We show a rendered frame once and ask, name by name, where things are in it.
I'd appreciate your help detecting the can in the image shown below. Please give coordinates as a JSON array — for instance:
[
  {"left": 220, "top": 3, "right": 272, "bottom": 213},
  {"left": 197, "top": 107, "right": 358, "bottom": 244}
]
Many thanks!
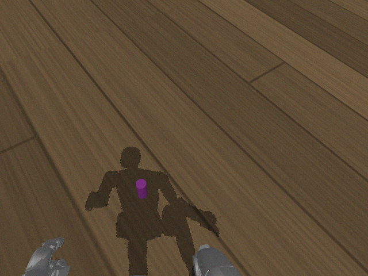
[{"left": 136, "top": 179, "right": 147, "bottom": 199}]

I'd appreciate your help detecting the left robot hand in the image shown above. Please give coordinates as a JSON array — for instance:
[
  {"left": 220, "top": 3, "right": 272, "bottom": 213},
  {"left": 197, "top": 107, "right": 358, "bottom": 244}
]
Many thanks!
[{"left": 25, "top": 237, "right": 70, "bottom": 276}]

